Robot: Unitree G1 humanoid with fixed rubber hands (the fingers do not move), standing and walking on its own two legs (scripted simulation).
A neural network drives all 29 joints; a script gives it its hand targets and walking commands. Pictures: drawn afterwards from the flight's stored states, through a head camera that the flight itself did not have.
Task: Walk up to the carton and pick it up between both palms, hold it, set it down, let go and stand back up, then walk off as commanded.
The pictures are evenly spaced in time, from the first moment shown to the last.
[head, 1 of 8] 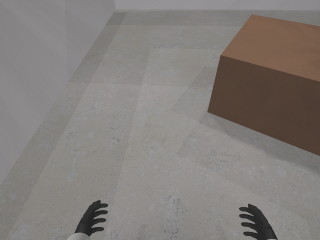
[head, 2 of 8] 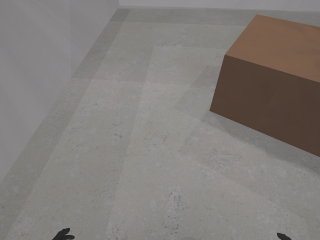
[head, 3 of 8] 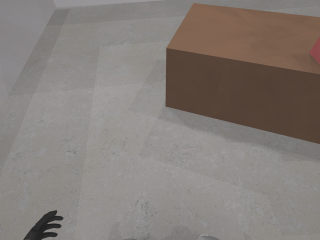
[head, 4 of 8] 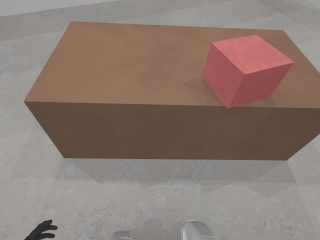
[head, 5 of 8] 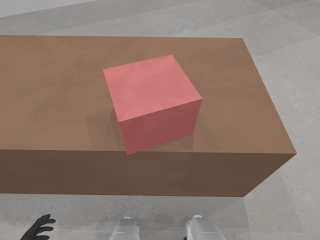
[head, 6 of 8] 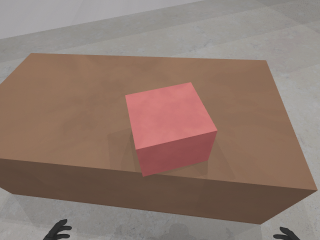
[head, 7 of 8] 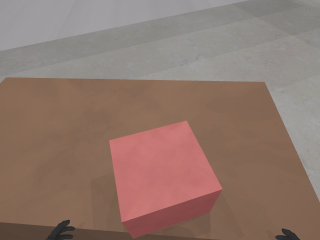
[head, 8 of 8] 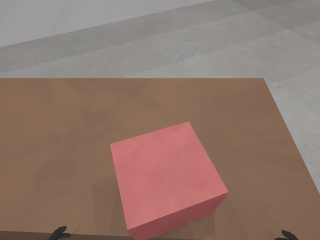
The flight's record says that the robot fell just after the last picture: no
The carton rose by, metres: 0.00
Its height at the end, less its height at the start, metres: +0.00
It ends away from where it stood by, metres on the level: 0.00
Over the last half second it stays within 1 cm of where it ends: yes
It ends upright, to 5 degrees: yes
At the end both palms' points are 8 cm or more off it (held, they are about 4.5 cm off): yes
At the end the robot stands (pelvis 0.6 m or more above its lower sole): yes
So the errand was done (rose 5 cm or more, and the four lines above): no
